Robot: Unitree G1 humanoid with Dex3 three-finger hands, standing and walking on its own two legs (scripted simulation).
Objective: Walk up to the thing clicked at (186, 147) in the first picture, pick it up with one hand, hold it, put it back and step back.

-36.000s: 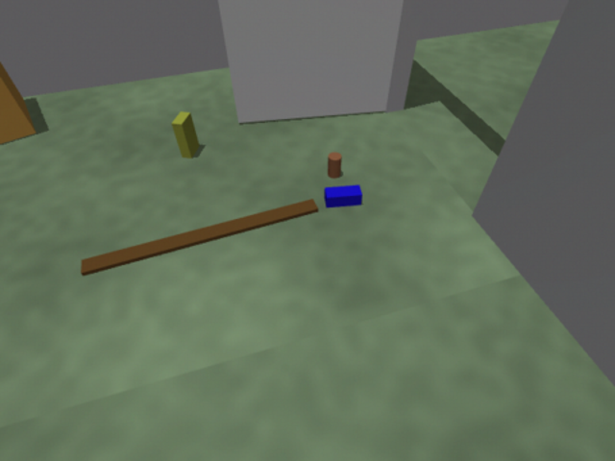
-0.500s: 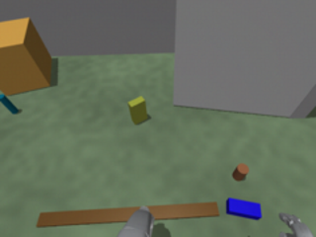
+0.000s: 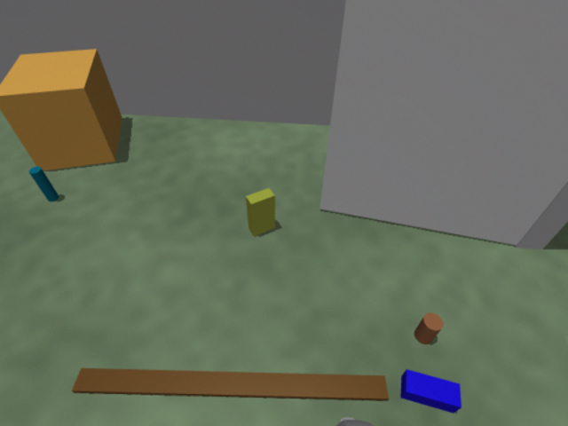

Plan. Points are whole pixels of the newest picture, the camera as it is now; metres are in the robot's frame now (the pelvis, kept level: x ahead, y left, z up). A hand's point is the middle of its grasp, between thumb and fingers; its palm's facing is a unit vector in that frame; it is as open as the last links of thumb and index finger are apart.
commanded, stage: step back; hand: left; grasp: from the side
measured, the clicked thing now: (261, 212) +1.11 +0.14 -0.66
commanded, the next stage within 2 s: stand in 0.62 s
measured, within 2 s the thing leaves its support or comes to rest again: neither
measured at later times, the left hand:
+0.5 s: hand out of the picture +0.13 +0.27 -0.17, palm faces +0.00 -0.92 -0.38, open 7.4 cm
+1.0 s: hand (138, 409) +0.19 +0.25 -0.14, palm faces -0.05 -0.94 -0.34, open 7.4 cm
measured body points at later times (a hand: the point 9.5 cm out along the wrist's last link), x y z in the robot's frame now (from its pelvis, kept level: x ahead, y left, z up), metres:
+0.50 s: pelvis +0.06 +0.00 -0.02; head +0.09 +0.01 +0.43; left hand +0.13 +0.32 -0.14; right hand +0.14 -0.31 -0.14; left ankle +0.11 +0.13 -0.73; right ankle +0.08 -0.13 -0.73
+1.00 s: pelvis +0.09 +0.00 +0.01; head +0.09 +0.00 +0.46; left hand +0.19 +0.30 -0.12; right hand +0.18 -0.30 -0.12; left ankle +0.11 +0.13 -0.73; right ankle +0.08 -0.13 -0.73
